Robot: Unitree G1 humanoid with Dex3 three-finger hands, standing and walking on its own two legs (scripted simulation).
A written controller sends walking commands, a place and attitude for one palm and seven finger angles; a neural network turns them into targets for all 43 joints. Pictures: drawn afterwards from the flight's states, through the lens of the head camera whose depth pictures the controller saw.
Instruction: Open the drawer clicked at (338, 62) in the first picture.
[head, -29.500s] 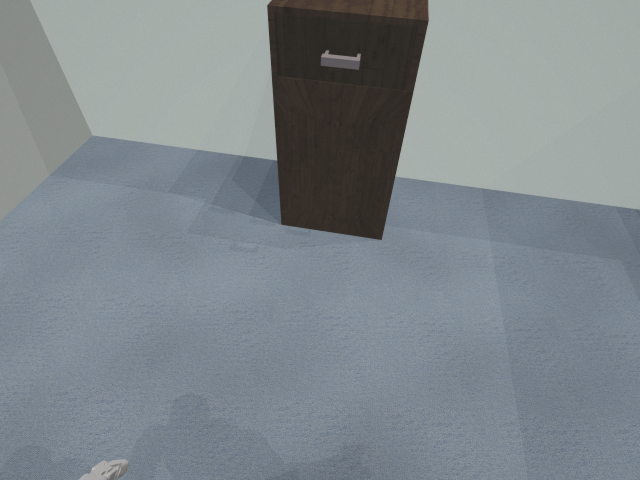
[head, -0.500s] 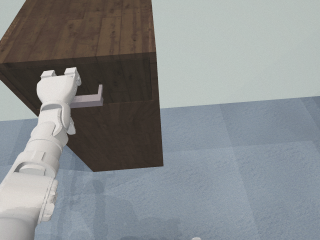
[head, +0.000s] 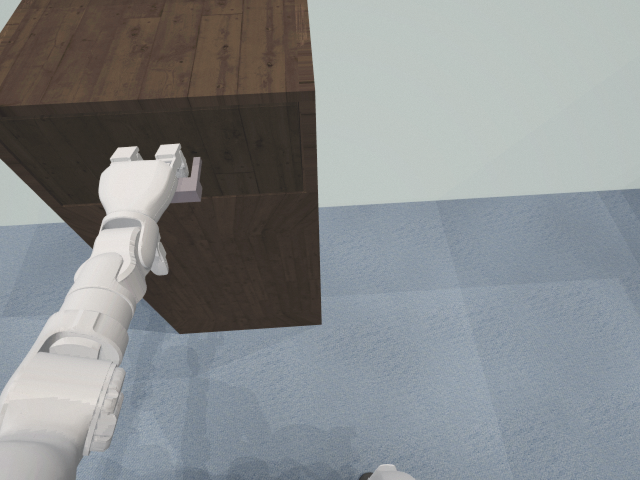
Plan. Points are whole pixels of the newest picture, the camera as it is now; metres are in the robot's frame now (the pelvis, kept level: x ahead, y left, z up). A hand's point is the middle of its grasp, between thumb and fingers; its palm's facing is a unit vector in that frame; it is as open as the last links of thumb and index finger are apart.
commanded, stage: lower the fingers behind the handle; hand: left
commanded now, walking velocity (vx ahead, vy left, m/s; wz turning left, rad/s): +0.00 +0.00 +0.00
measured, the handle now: (162, 178) +0.52 +0.23 +0.03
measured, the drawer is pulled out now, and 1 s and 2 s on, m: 0.00 0.00 0.01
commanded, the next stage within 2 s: close the thumb around the handle in 0.76 s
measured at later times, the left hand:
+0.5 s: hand (161, 219) +0.46 +0.22 +0.01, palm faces -0.02 +0.00 -1.00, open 13.8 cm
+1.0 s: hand (159, 220) +0.46 +0.23 +0.01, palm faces -0.03 -0.01 -1.00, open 13.4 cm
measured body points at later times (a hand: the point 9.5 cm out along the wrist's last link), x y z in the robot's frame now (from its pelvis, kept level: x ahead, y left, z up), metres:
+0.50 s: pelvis +0.00 +0.00 -0.01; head +0.10 -0.01 +0.43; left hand +0.46 +0.22 +0.06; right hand +0.02 -0.28 -0.14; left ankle -0.04 +0.10 -0.71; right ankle +0.01 -0.11 -0.71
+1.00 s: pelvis -0.01 +0.01 -0.01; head +0.09 +0.00 +0.43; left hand +0.45 +0.22 +0.06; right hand +0.02 -0.27 -0.15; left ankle -0.04 +0.10 -0.71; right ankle +0.01 -0.11 -0.71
